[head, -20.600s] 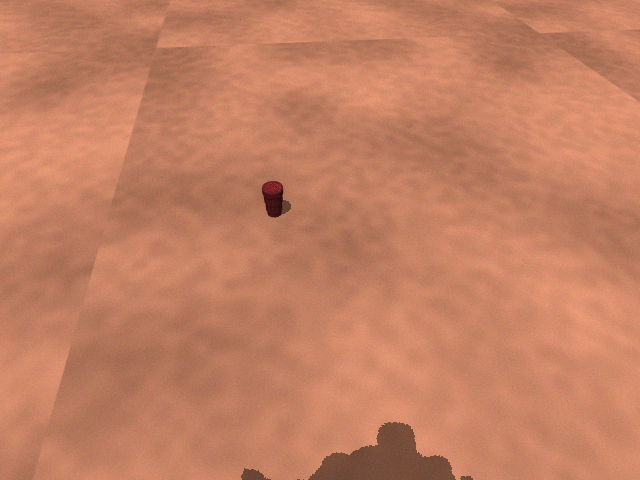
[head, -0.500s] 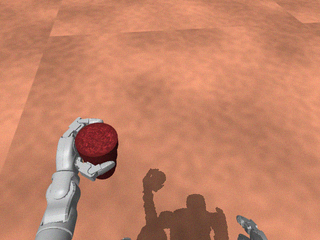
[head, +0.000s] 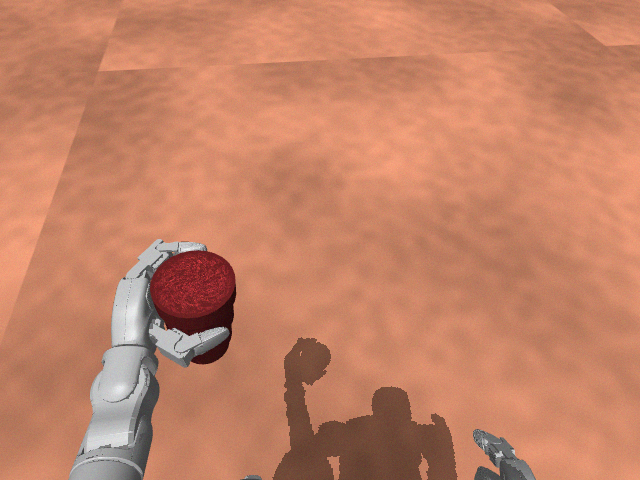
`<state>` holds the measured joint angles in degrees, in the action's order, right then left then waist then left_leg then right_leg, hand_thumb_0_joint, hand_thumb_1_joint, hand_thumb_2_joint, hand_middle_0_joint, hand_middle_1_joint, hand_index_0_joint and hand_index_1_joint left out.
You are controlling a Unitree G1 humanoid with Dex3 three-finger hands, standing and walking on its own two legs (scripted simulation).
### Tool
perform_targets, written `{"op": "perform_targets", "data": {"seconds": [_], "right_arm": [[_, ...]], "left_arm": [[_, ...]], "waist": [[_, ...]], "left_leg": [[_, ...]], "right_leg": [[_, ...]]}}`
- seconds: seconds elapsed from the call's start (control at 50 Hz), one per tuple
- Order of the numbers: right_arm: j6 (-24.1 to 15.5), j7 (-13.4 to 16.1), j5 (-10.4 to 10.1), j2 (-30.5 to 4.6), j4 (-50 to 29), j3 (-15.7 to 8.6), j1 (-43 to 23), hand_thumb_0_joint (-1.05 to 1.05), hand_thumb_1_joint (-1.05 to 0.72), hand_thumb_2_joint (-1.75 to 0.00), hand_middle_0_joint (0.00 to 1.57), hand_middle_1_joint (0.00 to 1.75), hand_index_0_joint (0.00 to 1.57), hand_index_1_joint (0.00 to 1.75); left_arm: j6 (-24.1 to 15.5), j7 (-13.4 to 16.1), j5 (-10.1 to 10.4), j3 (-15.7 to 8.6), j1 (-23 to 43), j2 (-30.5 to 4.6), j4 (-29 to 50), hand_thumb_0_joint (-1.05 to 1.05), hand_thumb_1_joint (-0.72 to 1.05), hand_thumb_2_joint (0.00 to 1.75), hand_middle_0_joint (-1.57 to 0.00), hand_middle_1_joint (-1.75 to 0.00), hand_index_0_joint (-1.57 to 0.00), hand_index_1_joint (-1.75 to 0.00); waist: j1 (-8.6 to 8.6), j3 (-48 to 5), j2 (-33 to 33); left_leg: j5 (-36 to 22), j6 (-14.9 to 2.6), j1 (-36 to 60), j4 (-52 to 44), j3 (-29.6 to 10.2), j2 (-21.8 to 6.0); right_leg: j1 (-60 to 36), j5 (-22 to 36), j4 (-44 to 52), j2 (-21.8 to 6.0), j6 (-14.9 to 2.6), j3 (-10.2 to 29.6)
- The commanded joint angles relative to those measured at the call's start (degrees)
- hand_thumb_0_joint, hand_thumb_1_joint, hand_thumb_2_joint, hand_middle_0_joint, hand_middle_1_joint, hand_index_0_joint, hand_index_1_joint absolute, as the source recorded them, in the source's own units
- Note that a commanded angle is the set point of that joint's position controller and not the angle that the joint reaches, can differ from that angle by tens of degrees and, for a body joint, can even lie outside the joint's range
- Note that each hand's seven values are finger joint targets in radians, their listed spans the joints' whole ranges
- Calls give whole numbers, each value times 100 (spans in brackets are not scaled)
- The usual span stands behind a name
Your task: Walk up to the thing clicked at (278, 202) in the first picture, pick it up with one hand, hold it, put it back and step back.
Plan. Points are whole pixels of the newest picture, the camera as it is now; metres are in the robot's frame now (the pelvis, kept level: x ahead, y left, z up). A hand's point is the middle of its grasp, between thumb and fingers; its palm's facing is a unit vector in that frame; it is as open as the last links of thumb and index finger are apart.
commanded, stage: crouch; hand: left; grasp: from the side
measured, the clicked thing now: (200, 315) +0.32 +0.16 +0.01
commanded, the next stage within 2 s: lower in 1.80 s
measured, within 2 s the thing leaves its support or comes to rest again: neither
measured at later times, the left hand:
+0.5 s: hand (212, 346) +0.35 +0.18 -0.15, palm faces +0.09 -1.00 +0.00, open 11.9 cm
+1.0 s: hand (223, 382) +0.37 +0.20 -0.38, palm faces +0.14 -0.99 -0.01, open 11.9 cm
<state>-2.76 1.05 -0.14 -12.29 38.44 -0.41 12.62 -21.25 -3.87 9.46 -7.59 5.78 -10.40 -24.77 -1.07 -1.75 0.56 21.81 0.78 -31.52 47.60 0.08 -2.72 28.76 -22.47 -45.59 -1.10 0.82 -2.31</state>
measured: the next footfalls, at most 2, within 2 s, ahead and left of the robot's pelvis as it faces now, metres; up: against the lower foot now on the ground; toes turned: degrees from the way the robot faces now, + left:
none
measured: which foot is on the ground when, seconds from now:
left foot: down 0.00-1.00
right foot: down 0.00-1.00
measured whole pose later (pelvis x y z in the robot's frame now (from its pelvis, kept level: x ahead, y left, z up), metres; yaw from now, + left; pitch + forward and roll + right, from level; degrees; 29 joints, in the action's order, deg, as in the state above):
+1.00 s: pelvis -0.08 +0.00 -0.33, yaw -4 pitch +32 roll -4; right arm -2.0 -5.0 6.9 -14.3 41.5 1.8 4.3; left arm -46.3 -10.0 5.6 -26.5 36.0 -21.8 -62.7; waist -6.7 -7.4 -2.4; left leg 37.7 1.1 -118.1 123.2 -5.3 -3.3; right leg 114.4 -39.2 -121.4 -0.4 0.3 -3.1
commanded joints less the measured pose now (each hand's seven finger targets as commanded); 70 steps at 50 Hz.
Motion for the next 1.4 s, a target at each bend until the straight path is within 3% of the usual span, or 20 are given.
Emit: {"op": "perform_targets", "data": {"seconds": [0.0, 0.12, 0.14, 0.26, 0.28, 0.36, 0.38, 0.42, 0.44, 0.46, 0.58, 0.6, 0.66, 0.7, 0.72, 0.86, 0.96, 1.1, 1.32, 1.38], "right_arm": [[-255, 1, -1, -767, -682, -281, -181, 0, -89, -91, 20, 30, 20, 30], [-297, -92, 92, -791, -571, -356, -203, 0, -88, -90, 20, 30, 20, 30], [-296, -99, 112, -812, -556, -375, -116, 0, -88, -90, 20, 30, 20, 30], [-384, -214, 181, -884, -520, -386, -128, 0, -90, -91, 20, 30, 20, 30], [-399, -228, 192, -945, -497, -406, -86, 0, -90, -91, 20, 30, 20, 30], [-396, -280, 234, -1017, -530, -348, -108, 0, -90, -91, 20, 30, 20, 30], [-371, -295, 254, -1086, -531, -368, -78, 0, -90, -91, 20, 30, 20, 30], [-339, -323, 284, -1112, -522, -362, -64, 0, -90, -91, 20, 30, 20, 30], [-321, -334, 298, -1113, -536, -341, -70, 0, -91, -91, 20, 30, 20, 30], [-302, -346, 318, -1137, -522, -346, -95, 0, -90, -91, 20, 30, 20, 30], [-177, -370, 364, -1236, -400, -353, -75, 0, -92, -92, 20, 30, 20, 30], [-170, -392, 384, -1250, -355, -360, -75, 0, -92, -92, 20, 30, 20, 30], [-159, -408, 445, -1252, -157, -362, 9, 0, -92, -92, 20, 30, 20, 30], [-144, -426, 492, -1240, -57, -338, 47, 0, -92, -92, 20, 30, 20, 30], [-139, -449, 524, -1260, -32, -334, 6, 0, -92, -92, 20, 30, 20, 30], [-77, -546, 640, -1311, -106, -191, -144, 0, -91, -91, 20, 30, 20, 30], [-26, -543, 690, -1441, 60, -138, -85, 0, -92, -92, 20, 30, 20, 30], [44, -539, 755, -1584, 90, 25, -135, 0, -92, -91, 20, 30, 20, 30], [165, -575, 894, -1772, 113, 288, -101, 0, -91, -91, 20, 30, 20, 30], [205, -594, 957, -1832, 159, 340, -55, 0, -92, -91, 20, 30, 20, 30]], "left_arm": [[-572, 129, 152, -439, 1714, -572, 1154, 0, 1, 114, -119, -130, -120, -130], [-1077, 122, -20, -460, 1962, -572, 484, 0, 4, 116, -119, -133, -121, -132], [-1174, 96, -19, -588, 1964, -676, 252, 0, 7, 117, -119, -132, -121, -132], [-1926, -208, 69, -651, 2626, -700, -439, 0, 1, 119, -123, -137, -124, -137], [-2034, -222, 107, -791, 2577, -760, -723, 0, 1, 119, -122, -136, -123, -136], [-2436, -398, 141, -991, 2616, -1067, -1073, 0, 4, 120, -123, -136, -124, -136], [-2475, -442, 117, -947, 2623, -1008, -1341, 0, 4, 121, -124, -136, -125, -137], [-2630, -523, 104, -1092, 2864, -1222, -1145, 0, 6, 122, -124, -135, -124, -137], [-2667, -551, 80, -1024, 3206, -1249, -961, 0, 6, 121, -125, -136, -126, -137], [-2705, -551, 99, -1194, 3153, -1378, -981, 0, 2, 121, -123, -134, -123, -136], [-2765, -445, 175, -1586, 3534, -1584, -1106, 0, 4, 123, -119, -132, -119, -134], [-2756, -473, 177, -1455, 3580, -1384, -1253, 0, 6, 124, -119, -133, -119, -135], [-2766, -615, 102, -1330, 3834, -1351, -1707, 0, 8, 126, -120, -134, -120, -136], [-2783, -667, -7, -1502, 3901, -1601, -2183, 0, 6, 124, -120, -133, -120, -135], [-2799, -723, -71, -1421, 4027, -1576, -2290, 0, 4, 125, -121, -135, -121, -137], [-3041, -563, -177, -2157, 4647, -2424, -2409, 0, 2, 128, -119, -137, -119, -138], [-3095, -605, -288, -2062, 5352, -2501, -2470, 0, 1, 127, -120, -137, -120, -138], [-2955, -649, -310, -2188, 5448, -2891, -2973, 0, -5, 119, -114, -129, -114, -131], [-2960, -677, -280, -2703, 5228, -3486, -3114, 0, 3, 122, -116, -131, -117, -132], [-2963, -725, -318, -2616, 5183, -3370, -3051, 0, 7, 122, -116, -132, -118, -133]], "waist": [[-50, -1311, -111], [-155, -1309, 49], [-173, -1563, -21], [-332, -2144, 179], [-315, -2320, 50], [-159, -3133, 263], [-219, -3310, 225], [-116, -3668, 404], [-171, -3747, 662], [-45, -3905, 777], [-154, -4507, 538], [-263, -4500, 500], [-445, -4463, 349], [-439, -4273, 134], [-487, -4277, 260], [-240, -4489, 672], [-599, -4381, 1121], [-683, -3910, 977], [-723, -3826, 1003], [-838, -3778, 1268]], "left_leg": [[-1106, -128, 554, -477, -14, 171], [-557, -113, -66, 1, -62, 180], [-708, -124, -171, 203, -60, 191], [48, -110, -1270, 1307, -248, 180], [121, -130, -1589, 1590, -257, 184], [-298, -161, -2461, 2613, -255, 218], [-382, -173, -2654, 2834, -293, 220], [-582, -158, -2813, 3161, -311, 195], [-524, -111, -2807, 3215, -350, 195], [-604, -88, -2768, 3314, -354, 171], [-612, -137, -3532, 4183, -422, 142], [-634, -141, -3655, 4335, -447, 140], [-583, -192, -4261, 4904, -383, 137], [-304, -215, -4850, 5176, -348, 133], [-191, -203, -4866, 5293, -366, 125], [746, -114, -5581, 5858, -257, 131], [1106, -73, -5793, 6191, -330, 83], [1734, -129, -6655, 6730, -255, 124], [1226, -121, -7297, 7470, -362, 93], [877, -78, -7085, 7573, -445, 61]], "right_leg": [[-214, 1417, 508, 118, -102, 2], [638, 872, -78, 118, -156, 20], [687, 1033, -235, 110, -150, 33], [2308, 224, -1410, 166, -209, -4], [2535, 131, -1639, 170, -209, -2], [3170, 358, -2515, 134, -213, 136], [3362, 405, -2726, 128, -214, 127], [3719, 494, -3112, 139, -235, 139], [4033, 381, -3339, 163, -283, 72], [4210, 345, -3501, 182, -295, 48], [4821, 364, -4280, 223, -286, 21], [5035, 378, -4441, 225, -289, -20], [5325, 440, -4755, 228, -252, 34], [5467, 245, -4956, 220, -238, 60], [5771, 109, -5125, 224, -265, 20], [6423, -814, -5833, 258, -303, -63], [7164, -911, -6454, 270, -337, -296], [7438, -1430, -6747, 301, -270, -405], [7419, -896, -7426, 376, -248, -564], [7553, -564, -7601, 387, -267, -632]]}}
